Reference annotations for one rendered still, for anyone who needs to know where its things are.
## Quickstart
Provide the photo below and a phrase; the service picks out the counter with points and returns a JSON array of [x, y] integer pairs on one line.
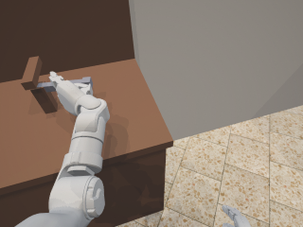
[[76, 39]]

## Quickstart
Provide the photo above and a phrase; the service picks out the right robot hand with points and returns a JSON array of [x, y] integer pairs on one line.
[[235, 215]]

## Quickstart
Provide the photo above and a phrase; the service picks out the tap lever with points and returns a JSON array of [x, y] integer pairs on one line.
[[50, 88]]

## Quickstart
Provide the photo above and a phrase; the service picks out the left robot upper arm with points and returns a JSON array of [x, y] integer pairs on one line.
[[74, 202]]

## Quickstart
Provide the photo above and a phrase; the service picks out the left robot forearm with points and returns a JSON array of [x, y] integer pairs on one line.
[[84, 155]]

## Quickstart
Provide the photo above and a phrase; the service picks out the left robot hand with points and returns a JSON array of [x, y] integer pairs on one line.
[[68, 92]]

